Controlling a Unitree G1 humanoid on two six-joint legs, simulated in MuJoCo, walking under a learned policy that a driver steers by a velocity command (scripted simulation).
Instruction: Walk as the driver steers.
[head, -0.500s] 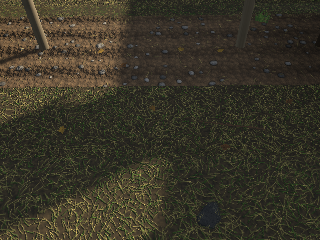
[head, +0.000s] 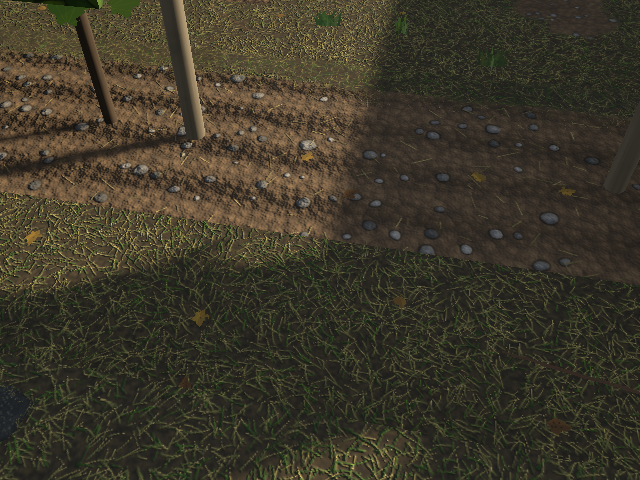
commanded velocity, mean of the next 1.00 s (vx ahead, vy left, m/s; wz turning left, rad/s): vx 0.45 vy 0.00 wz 0.09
